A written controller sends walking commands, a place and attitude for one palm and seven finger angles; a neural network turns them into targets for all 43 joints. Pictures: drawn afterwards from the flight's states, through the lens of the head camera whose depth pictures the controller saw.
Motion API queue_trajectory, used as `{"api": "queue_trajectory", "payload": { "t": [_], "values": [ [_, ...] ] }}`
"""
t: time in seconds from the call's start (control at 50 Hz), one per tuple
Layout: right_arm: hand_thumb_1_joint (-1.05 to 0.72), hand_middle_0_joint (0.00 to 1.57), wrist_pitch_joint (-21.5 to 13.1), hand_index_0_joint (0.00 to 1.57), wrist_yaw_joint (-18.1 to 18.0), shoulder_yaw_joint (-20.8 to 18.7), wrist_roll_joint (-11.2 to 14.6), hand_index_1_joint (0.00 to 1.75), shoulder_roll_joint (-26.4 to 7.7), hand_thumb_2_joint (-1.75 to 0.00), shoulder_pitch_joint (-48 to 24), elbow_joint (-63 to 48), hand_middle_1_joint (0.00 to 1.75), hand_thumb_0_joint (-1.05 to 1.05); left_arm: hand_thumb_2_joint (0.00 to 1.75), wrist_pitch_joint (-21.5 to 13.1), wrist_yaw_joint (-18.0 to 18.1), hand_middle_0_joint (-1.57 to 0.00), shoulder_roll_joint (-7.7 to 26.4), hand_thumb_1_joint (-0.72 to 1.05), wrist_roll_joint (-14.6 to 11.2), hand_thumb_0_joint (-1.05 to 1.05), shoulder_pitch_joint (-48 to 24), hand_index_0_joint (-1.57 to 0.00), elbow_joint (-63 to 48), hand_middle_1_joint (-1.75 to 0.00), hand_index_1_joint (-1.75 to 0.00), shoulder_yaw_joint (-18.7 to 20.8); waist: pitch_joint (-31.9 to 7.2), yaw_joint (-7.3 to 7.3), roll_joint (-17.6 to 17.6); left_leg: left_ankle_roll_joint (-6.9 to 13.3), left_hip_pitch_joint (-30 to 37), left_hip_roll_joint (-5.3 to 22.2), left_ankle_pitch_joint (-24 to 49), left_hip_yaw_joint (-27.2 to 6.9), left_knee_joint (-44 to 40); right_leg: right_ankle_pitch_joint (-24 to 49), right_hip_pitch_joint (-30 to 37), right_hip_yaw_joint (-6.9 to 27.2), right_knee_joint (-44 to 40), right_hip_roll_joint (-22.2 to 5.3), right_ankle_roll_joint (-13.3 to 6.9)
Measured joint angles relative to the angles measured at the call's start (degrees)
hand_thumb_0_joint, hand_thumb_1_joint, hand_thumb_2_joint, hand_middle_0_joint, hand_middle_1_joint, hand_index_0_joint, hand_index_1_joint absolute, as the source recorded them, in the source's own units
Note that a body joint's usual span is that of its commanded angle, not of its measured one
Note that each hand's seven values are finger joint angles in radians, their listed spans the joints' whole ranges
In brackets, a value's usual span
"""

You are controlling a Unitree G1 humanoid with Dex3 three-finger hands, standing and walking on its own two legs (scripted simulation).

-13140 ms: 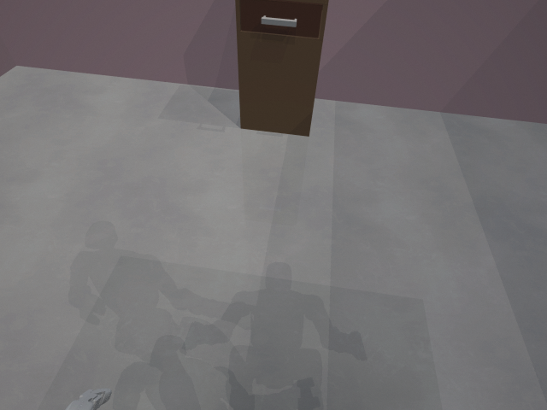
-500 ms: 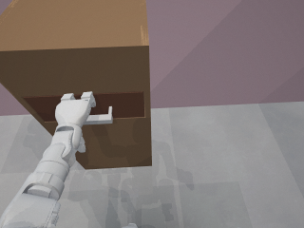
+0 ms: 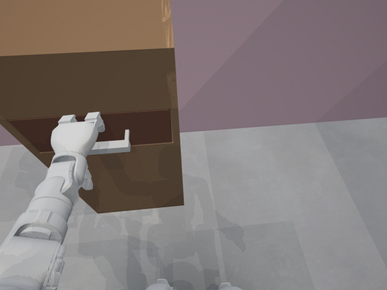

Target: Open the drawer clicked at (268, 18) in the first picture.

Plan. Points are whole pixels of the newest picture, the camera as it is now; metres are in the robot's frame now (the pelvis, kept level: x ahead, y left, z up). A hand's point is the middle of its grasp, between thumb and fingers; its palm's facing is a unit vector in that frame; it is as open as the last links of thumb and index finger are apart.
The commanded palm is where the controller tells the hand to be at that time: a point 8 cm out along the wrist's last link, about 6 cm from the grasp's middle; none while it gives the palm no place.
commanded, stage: move the hooked fingers above the handle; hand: left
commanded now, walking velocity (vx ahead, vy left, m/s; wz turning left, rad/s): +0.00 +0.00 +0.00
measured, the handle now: (98, 141) +0.49 +0.25 -0.06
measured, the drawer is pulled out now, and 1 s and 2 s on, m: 0.00 0.00 0.00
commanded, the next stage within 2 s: none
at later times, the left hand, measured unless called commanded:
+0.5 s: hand (83, 149) +0.43 +0.26 -0.01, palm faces -0.10 -0.04 -0.99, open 13.8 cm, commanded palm +0.42 +0.25 +0.05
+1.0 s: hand (86, 149) +0.43 +0.25 +0.00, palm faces -0.10 -0.04 -0.99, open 13.8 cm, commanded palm +0.42 +0.24 +0.06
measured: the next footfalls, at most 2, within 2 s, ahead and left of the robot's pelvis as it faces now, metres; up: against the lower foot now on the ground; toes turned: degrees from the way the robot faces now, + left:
none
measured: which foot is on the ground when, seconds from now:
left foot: down 0.00-1.00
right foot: down 0.00-1.00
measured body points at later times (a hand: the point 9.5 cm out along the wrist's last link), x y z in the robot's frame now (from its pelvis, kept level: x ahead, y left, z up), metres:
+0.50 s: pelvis +0.01 +0.01 +0.00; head +0.09 +0.01 +0.44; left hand +0.43 +0.26 +0.05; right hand +0.05 -0.26 -0.13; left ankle +0.01 +0.10 -0.70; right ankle -0.01 -0.11 -0.70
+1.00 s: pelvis +0.01 +0.01 +0.01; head +0.08 +0.01 +0.45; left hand +0.43 +0.25 +0.06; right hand +0.07 -0.25 -0.13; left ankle +0.01 +0.10 -0.70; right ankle -0.01 -0.11 -0.70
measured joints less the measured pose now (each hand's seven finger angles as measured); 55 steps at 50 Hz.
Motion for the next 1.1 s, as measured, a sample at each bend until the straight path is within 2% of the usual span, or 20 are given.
{"api": "queue_trajectory", "payload": {
  "t": [0.06,0.12,0.2,0.24,0.38,0.52,0.6,0.64,0.72,0.78,0.84,0.9,1.0,1.1],
  "values": [
    [-0.90,0.20,-0.7,0.20,-0.1,-0.2,-0.1,0.30,-0.1,-0.90,-0.5,0.6,0.30,0.00,0.30,-2.5,0.5,-0.32,-0.5,-0.49,0.6,0.00,-1.3,-0.32,-0.4,-1.20,-1.20,-1.3,-0.3,-0.01,-0.2,-0.1,-0.7,-0.2,-0.2,-0.7,0.9,-0.3,-0.3,-0.7,0.5,-0.1,0.0],
    [-0.90,0.20,-0.9,0.20,0.3,0.0,-0.3,0.30,-0.3,-0.90,-1.6,0.4,0.30,0.00,0.30,-3.5,2.1,-0.32,-1.2,-0.49,1.5,0.00,-2.7,-0.32,0.4,-1.20,-1.20,-0.7,-0.8,-0.48,-0.3,0.0,-2.1,-0.2,-0.6,-0.7,2.0,-0.6,-1.6,-0.8,1.5,-0.1,0.0],
    [-0.90,0.20,-0.8,0.20,1.1,0.6,-0.6,0.30,-0.4,-0.90,-2.9,-0.6,0.30,0.00,0.30,-1.6,4.4,-0.32,-1.0,-0.49,2.4,0.00,-4.2,-0.32,2.4,-1.20,-1.20,1.2,-1.0,-1.21,-0.3,0.2,-3.8,-0.1,-1.0,-0.1,3.1,-0.9,-3.6,-0.3,2.8,0.0,0.1],
    [-0.90,0.20,-0.5,0.20,1.3,0.6,-0.6,0.30,-0.4,-0.90,-2.9,-1.1,0.30,0.00,0.30,-1.1,5.2,-0.33,-1.3,-0.49,2.4,0.00,-3.9,-0.33,2.0,-1.21,-1.21,1.3,-1.0,-0.97,-0.1,0.3,-4.1,0.0,-1.0,0.3,3.2,-0.9,-4.0,0.1,2.9,0.1,0.2],
    [-0.90,0.20,0.7,0.20,1.3,1.4,-0.1,0.30,0.3,-0.90,-2.4,-1.3,0.30,0.00,0.30,2.5,2.8,-0.33,-0.8,-0.49,1.1,0.00,-2.4,-0.33,3.5,-1.21,-1.21,2.0,-0.7,-0.56,0.2,0.6,-1.9,0.1,-0.8,1.0,1.5,-0.5,-2.1,0.9,1.3,0.1,0.6],
    [-0.90,0.20,0.0,0.21,0.6,0.5,-0.2,0.30,0.8,-0.90,-0.4,-0.4,0.30,0.00,0.30,-1.5,0.1,-0.32,0.0,-0.49,0.2,0.00,-0.7,-0.32,-0.2,-1.20,-1.20,-0.5,-0.5,0.19,-0.1,0.7,-0.5,-0.3,-0.8,0.0,0.8,-0.5,0.0,-0.1,-0.2,-0.3,0.6],
    [-0.90,0.20,-0.1,0.20,1.1,-0.1,-0.7,0.30,0.4,-0.90,-0.6,0.4,0.30,0.00,0.30,-3.6,1.5,-0.32,-1.6,-0.49,1.1,0.00,-0.8,-0.32,-1.7,-1.20,-1.20,-1.4,-0.9,0.17,-0.1,0.8,-1.3,-0.5,-1.4,-0.4,1.9,-1.0,-0.4,-0.5,0.4,-0.4,0.7],
    [-0.90,0.20,0.0,0.20,1.5,-0.3,-1.0,0.30,0.2,-0.90,-1.1,0.5,0.30,0.00,0.30,-3.6,3.0,-0.32,-2.6,-0.49,1.8,0.00,-1.0,-0.32,-1.8,-1.20,-1.20,-1.0,-1.2,-0.02,0.1,0.8,-1.9,-0.5,-1.7,-0.2,2.5,-1.3,-1.0,-0.4,1.0,-0.4,0.8],
    [-0.90,0.20,0.7,0.20,2.4,0.0,-1.3,0.30,0.1,-0.90,-2.2,0.1,0.30,0.00,0.30,-1.5,6.0,-0.35,-3.9,-0.49,2.7,0.00,-0.6,-0.32,-1.5,-1.22,-1.20,0.6,-1.5,-0.11,0.3,1.0,-2.4,-0.4,-2.1,0.6,3.0,-1.6,-2.0,0.4,1.9,-0.3,0.9],
    [-0.90,0.20,1.2,0.20,2.8,0.3,-1.2,0.30,0.2,-0.90,-2.7,-0.4,0.30,0.00,0.30,1.6,6.7,-0.35,-4.2,-0.49,2.6,0.00,0.2,-0.32,-1.2,-1.23,-1.20,1.3,-1.4,0.05,0.7,1.1,-1.7,-0.2,-2.0,1.1,2.4,-1.4,-1.5,1.0,1.6,-0.2,1.0],
    [-0.90,0.20,1.6,0.20,2.6,0.7,-0.6,0.30,0.5,-0.90,-2.9,-0.7,0.30,0.00,0.30,4.2,5.7,-0.34,-3.7,-0.49,1.7,0.00,0.7,-0.32,-0.4,-1.22,-1.20,1.4,-1.1,0.31,0.7,1.0,-0.2,-0.2,-1.6,1.3,1.2,-1.1,-0.2,1.2,0.7,-0.2,1.0],
    [-0.90,0.20,1.4,0.20,2.0,0.8,-0.1,0.30,0.9,-0.90,-2.7,-0.9,0.30,0.00,0.30,5.0,3.3,-0.33,-2.9,-0.49,0.5,0.00,0.9,-0.32,-0.3,-1.21,-1.20,0.3,-0.6,0.60,0.6,0.9,1.5,-0.3,-1.0,1.0,-0.2,-0.6,1.6,0.9,-0.7,-0.4,0.8],
    [-0.90,0.20,0.6,0.21,0.9,0.6,0.1,0.30,1.0,-0.90,-2.1,-0.7,0.30,0.00,0.30,2.2,-0.4,-0.32,-2.5,-0.49,-0.6,0.00,0.4,-0.32,-1.2,-1.20,-1.20,-2.8,-0.2,0.84,0.0,0.6,3.1,-0.5,-0.4,-0.2,-1.4,-0.2,3.6,-0.1,-2.3,-0.6,0.5],
    [-0.90,0.20,0.0,0.21,0.7,0.5,-0.2,0.30,0.3,-0.90,-2.7,-1.0,0.30,0.00,0.30,-2.4,0.2,-0.32,-2.8,-0.49,1.2,0.00,-0.6,-0.32,-1.4,-1.20,-1.20,-2.1,-0.5,0.20,-0.6,0.4,1.2,-0.4,-0.8,-0.4,0.0,-0.7,1.7,-0.5,-0.8,-0.4,0.3]
  ]
}}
